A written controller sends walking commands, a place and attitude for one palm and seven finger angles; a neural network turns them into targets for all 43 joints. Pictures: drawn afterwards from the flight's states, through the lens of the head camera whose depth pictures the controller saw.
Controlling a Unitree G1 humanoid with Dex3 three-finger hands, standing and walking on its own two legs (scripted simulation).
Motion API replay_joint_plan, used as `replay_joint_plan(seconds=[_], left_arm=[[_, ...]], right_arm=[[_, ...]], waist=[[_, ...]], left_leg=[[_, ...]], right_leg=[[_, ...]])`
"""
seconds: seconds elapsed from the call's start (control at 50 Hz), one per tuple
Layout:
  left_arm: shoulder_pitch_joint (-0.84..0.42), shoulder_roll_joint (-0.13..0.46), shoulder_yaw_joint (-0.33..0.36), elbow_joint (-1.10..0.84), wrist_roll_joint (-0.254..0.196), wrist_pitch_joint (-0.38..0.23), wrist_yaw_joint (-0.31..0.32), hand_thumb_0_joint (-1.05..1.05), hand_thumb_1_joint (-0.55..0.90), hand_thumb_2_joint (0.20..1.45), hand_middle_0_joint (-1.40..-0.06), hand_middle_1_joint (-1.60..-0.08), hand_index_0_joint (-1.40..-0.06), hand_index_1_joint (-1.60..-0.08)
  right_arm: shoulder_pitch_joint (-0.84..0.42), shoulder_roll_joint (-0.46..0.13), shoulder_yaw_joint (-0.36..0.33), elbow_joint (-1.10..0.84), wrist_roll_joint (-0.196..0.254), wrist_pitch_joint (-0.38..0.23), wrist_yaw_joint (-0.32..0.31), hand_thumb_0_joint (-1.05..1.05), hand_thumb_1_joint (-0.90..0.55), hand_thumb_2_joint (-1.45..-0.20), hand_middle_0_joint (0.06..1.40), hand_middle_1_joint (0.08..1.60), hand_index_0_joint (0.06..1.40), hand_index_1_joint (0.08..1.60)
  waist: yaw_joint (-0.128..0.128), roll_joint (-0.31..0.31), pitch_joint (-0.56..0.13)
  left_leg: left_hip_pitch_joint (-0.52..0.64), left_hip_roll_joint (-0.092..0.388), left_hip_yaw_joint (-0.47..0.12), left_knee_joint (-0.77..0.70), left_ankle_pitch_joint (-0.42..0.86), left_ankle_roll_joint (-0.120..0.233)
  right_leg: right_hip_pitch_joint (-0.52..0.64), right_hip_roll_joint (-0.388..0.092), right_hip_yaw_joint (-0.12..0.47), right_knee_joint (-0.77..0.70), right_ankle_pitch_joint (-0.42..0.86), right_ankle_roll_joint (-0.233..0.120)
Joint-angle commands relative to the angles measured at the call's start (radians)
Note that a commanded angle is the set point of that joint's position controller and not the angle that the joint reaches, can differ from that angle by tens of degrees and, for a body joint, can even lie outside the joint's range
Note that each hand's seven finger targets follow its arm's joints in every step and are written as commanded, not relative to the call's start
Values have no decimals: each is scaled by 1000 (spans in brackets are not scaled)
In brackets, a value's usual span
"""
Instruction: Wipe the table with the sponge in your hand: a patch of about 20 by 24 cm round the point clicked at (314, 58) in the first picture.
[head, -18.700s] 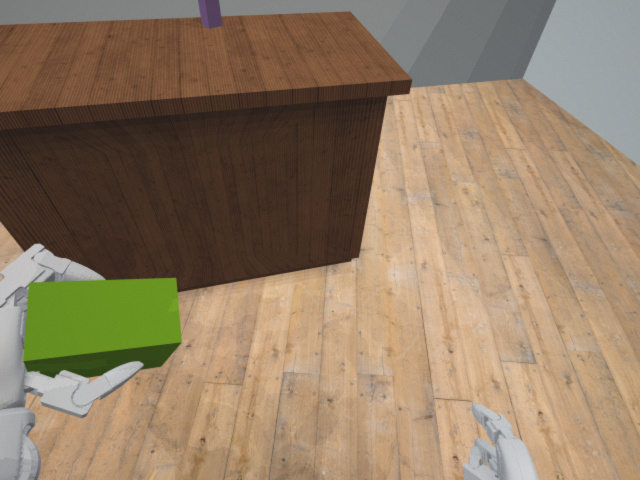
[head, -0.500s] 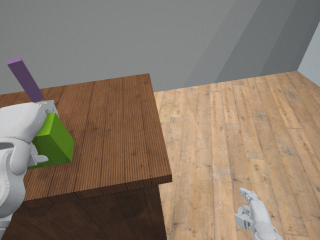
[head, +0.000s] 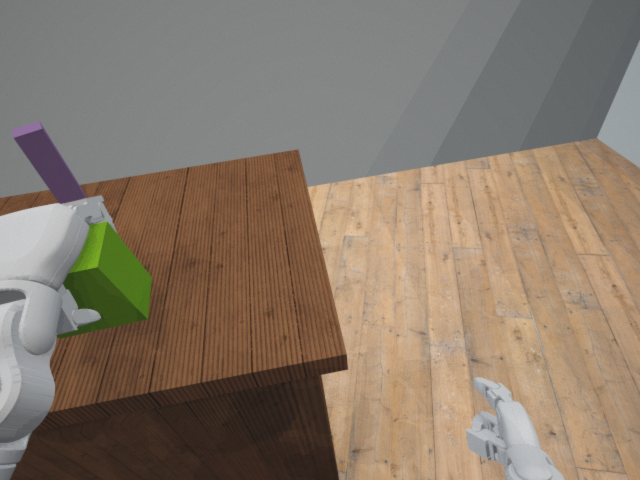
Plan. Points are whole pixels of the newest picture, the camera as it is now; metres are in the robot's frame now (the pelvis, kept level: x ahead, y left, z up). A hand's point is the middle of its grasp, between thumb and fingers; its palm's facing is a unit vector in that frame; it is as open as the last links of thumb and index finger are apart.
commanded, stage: move the sponge above the wiping area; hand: left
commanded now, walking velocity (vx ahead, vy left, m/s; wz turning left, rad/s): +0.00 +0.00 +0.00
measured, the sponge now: (91, 290) +0.23 +0.32 +0.15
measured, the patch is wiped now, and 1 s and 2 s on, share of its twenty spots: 0.00 0.00 0.05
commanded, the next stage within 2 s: lower the sponge onto the table in 0.42 s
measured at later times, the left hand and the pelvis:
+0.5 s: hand (58, 276) +0.22 +0.33 +0.19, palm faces +0.15 +0.02 -0.99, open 10.4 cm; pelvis +0.00 +0.00 +0.00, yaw +0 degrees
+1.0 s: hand (69, 286) +0.22 +0.33 +0.18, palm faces +0.08 +0.00 -1.00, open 10.4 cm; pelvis +0.00 +0.00 +0.00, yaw +0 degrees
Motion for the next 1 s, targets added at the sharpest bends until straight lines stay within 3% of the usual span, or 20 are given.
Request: replay_joint_plan(seconds=[0.0, 0.1, 0.18, 0.2, 0.28, 0.3, 0.34, 0.4, 0.44, 0.5, 0.56, 0.58, 0.6, 0.68, 0.7, 0.78, 0.8, 0.88, 0.9, 0.98], left_arm=[[-225, 242, 137, -126, 34, 61, 12, 0, 100, 1300, -1200, -1600, -1200, -1600], [-188, 238, 120, -218, 33, 54, -39, 0, 100, 1300, -1200, -1600, -1200, -1600], [-208, 373, 242, -305, 57, 14, -37, 0, 100, 1300, -1200, -1600, -1200, -1600], [-237, 324, 199, -307, 64, -6, -29, 0, 100, 1300, -1200, -1600, -1200, -1600], [-213, 368, 277, -235, 47, -35, 17, 0, 100, 1300, -1200, -1600, -1200, -1600], [-221, 320, 234, -203, 39, -36, 24, 0, 100, 1300, -1200, -1600, -1200, -1600], [-221, 332, 243, -140, 24, -26, 32, 0, 100, 1300, -1200, -1600, -1200, -1600], [-229, 278, 177, -140, 22, 12, 12, 0, 100, 1300, -1200, -1600, -1200, -1600], [-185, 311, 201, -170, 15, 27, -5, 0, 100, 1300, -1200, -1600, -1200, -1600], [-195, 234, 115, -211, 20, 37, -39, 0, 100, 1300, -1200, -1600, -1200, -1600], [-208, 313, 174, -173, 39, 22, -44, 0, 100, 1300, -1200, -1600, -1200, -1600], [-240, 345, 197, -188, 56, 21, -44, 0, 100, 1300, -1200, -1600, -1200, -1600], [-299, 317, 161, -205, 64, 1, -40, 0, 100, 1300, -1200, -1600, -1200, -1600], [-262, 393, 275, -203, 51, -51, -1, 0, 100, 1300, -1200, -1600, -1200, -1600], [-268, 346, 239, -195, 46, -63, 6, 0, 100, 1300, -1200, -1600, -1200, -1600], [-213, 326, 245, -157, 18, -41, 25, 0, 100, 1300, -1200, -1600, -1200, -1600], [-221, 283, 199, -129, 20, -31, 23, 0, 100, 1300, -1200, -1600, -1200, -1600], [-154, 297, 201, -112, 16, 35, -3, 0, 100, 1300, -1200, -1600, -1200, -1600], [-177, 257, 151, -106, 22, 38, -13, 0, 100, 1300, -1200, -1600, -1200, -1600], [-195, 298, 174, -191, 41, 26, -34, 0, 100, 1300, -1200, -1600, -1200, -1600]], right_arm=[[-236, -105, -30, -190, 5, -54, -9, 0, -900, -900, 200, 300, 200, 300], [-245, -101, -25, -208, 3, -62, -17, 0, -900, -900, 200, 300, 200, 300], [-251, -114, -36, -212, -8, -64, -29, 0, -900, -900, 200, 300, 200, 300], [-240, -93, -26, -211, -11, -72, -27, 0, -900, -900, 200, 300, 200, 300], [-221, -102, -42, -193, -6, -61, -27, 0, -900, -900, 200, 300, 200, 300], [-211, -89, -32, -187, -5, -65, -23, 0, -900, -900, 200, 300, 200, 300], [-204, -109, -45, -170, -2, -51, -20, 0, -900, -900, 200, 300, 200, 300], [-223, -107, -35, -184, 3, -57, -17, 0, -900, -900, 200, 300, 200, 300], [-228, -120, -46, -188, 0, -50, -17, 0, -900, -900, 200, 300, 200, 300], [-240, -101, -27, -208, 4, -65, -22, 0, -900, -900, 200, 300, 200, 300], [-224, -119, -37, -199, -2, -63, -34, 0, -900, -900, 200, 300, 200, 300], [-237, -121, -35, -203, -2, -64, -38, 0, -900, -900, 200, 300, 200, 300], [-231, -106, -25, -207, -3, -74, -38, 0, -900, -900, 200, 300, 200, 300], [-212, -109, -42, -197, -7, -75, -37, 0, -900, -900, 200, 300, 200, 300], [-207, -92, -32, -195, -7, -82, -33, 0, -900, -900, 200, 300, 200, 300], [-214, -106, -45, -191, 0, -71, -23, 0, -900, -900, 200, 300, 200, 300], [-207, -101, -36, -182, -1, -73, -19, 0, -900, -900, 200, 300, 200, 300], [-228, -125, -42, -196, 4, -58, -18, 0, -900, -900, 200, 300, 200, 300], [-219, -116, -31, -196, 4, -61, -18, 0, -900, -900, 200, 300, 200, 300], [-235, -124, -41, -209, 2, -62, -28, 0, -900, -900, 200, 300, 200, 300]], waist=[[-16, -34, -176], [-25, -42, -202], [-6, -9, -230], [-10, -25, -246], [-1, 9, -174], [-8, -12, -167], [-12, -20, -129], [-17, -1, -165], [-9, -4, -192], [-26, -20, -192], [-25, -61, -164], [-20, -39, -167], [-24, -44, -199], [-2, -4, -225], [-8, -25, -223], [-2, 20, -161], [-13, 8, -161], [-7, -14, -147], [-20, -51, -153], [-20, -21, -193]], left_leg=[[-64, -37, 2, -63, 161, 19], [-43, -38, -2, -50, 174, 32], [-24, -42, -24, -32, 194, 34], [-21, -45, -9, -29, 217, 34], [-29, -42, -25, -36, 196, 23], [-37, -39, -13, -43, 194, 20], [-52, -36, -23, -56, 165, 15], [-53, -36, -9, -57, 173, 16], [-49, -39, -17, -56, 187, 21], [-44, -38, -4, -50, 178, 27], [-58, -35, -17, -60, 113, 31], [-53, -35, -21, -55, 111, 29], [-46, -38, -11, -52, 125, 31], [-28, -43, -25, -39, 161, 25], [-34, -44, -12, -38, 168, 24], [-56, -41, -22, -47, 151, 15], [-60, -37, -10, -52, 162, 14], [-82, -36, -15, -52, 140, 16], [-85, -34, -5, -55, 139, 18], [-52, -37, -15, -44, 141, 28]], right_leg=[[93, 21, 54, -58, 86, -12], [92, 21, 41, -48, 104, -4], [94, 33, 77, -50, 113, -15], [110, 23, 46, -35, 124, -11], [75, 38, 91, -73, 93, -27], [85, 26, 60, -65, 91, -19], [67, 32, 74, -85, 78, -19], [85, 23, 56, -65, 92, -15], [105, 24, 59, -58, 128, -12], [89, 20, 37, -50, 106, -4], [64, 23, 42, -69, 37, 0], [51, 31, 61, -73, 18, -8], [72, 21, 40, -60, 23, -5], [90, 35, 83, -68, 62, -22], [100, 24, 54, -58, 66, -14], [70, 33, 86, -75, 63, -24], [79, 24, 58, -65, 79, -17], [66, 29, 78, -64, 76, -15], [77, 20, 50, -53, 73, -6], [68, 29, 62, -60, 68, -10]])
